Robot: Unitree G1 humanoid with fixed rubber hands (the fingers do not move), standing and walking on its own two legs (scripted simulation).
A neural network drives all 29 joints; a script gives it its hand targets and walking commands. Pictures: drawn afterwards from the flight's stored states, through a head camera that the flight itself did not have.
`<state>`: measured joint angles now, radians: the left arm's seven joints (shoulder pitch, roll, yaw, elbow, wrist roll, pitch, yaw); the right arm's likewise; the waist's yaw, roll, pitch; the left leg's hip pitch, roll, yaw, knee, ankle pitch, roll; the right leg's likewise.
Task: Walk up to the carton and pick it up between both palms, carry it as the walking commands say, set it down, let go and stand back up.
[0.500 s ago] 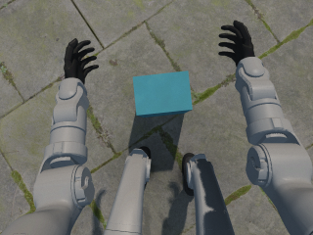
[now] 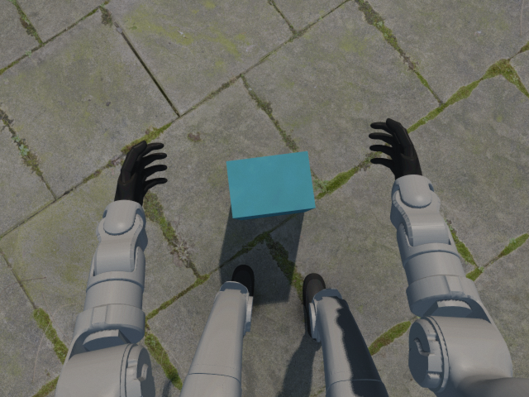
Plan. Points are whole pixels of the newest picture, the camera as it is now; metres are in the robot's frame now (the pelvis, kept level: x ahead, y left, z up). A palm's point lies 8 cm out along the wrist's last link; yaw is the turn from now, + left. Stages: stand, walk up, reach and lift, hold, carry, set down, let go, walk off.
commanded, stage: let go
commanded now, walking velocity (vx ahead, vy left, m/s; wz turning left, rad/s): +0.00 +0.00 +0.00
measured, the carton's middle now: (270, 190) +0.42 +0.03 -0.57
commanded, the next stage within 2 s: stand in 0.98 s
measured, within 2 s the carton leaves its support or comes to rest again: neither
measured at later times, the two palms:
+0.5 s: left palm (84, 313) +0.22 +0.23 +0.00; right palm (503, 291) +0.26 -0.23 -0.01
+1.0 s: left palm (77, 318) +0.21 +0.23 +0.01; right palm (522, 330) +0.22 -0.24 +0.01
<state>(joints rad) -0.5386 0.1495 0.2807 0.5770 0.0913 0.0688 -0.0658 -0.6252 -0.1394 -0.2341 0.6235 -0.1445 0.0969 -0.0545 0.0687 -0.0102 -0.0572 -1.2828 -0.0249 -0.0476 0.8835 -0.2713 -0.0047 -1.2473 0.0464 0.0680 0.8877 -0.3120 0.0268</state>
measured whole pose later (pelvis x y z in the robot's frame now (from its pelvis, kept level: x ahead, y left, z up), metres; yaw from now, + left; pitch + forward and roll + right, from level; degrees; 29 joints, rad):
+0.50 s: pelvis +0.06 -0.01 +0.07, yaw +1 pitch +8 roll +0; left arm 0.21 0.19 0.05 0.42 -0.02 0.01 -0.07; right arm 0.15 -0.19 -0.08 0.47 -0.02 0.01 0.03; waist 0.04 0.01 0.02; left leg -0.37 -0.02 -0.05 0.48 -0.25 0.00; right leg -0.33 0.03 0.07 0.48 -0.28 0.00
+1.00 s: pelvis +0.06 -0.01 +0.07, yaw +1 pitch -4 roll +0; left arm 0.21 0.23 0.03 0.42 0.01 0.19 -0.03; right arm 0.24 -0.21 -0.03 0.46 -0.01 0.10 0.03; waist 0.01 -0.01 0.08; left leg -0.12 -0.02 -0.06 0.47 -0.28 -0.01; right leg -0.08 0.02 0.05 0.47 -0.31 0.00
